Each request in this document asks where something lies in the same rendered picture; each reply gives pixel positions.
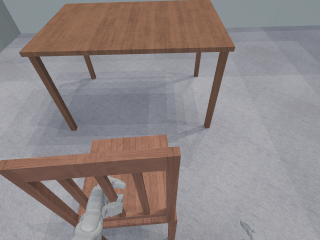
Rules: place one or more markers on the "left robot hand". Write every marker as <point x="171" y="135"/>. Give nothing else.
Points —
<point x="98" y="201"/>

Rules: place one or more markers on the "right robot hand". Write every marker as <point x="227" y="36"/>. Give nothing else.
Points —
<point x="252" y="230"/>

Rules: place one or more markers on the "left robot forearm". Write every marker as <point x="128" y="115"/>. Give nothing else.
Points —
<point x="90" y="226"/>

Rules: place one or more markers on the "table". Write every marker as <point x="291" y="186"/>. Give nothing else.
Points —
<point x="137" y="27"/>

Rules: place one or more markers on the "chair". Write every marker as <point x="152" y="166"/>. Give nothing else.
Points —
<point x="148" y="166"/>

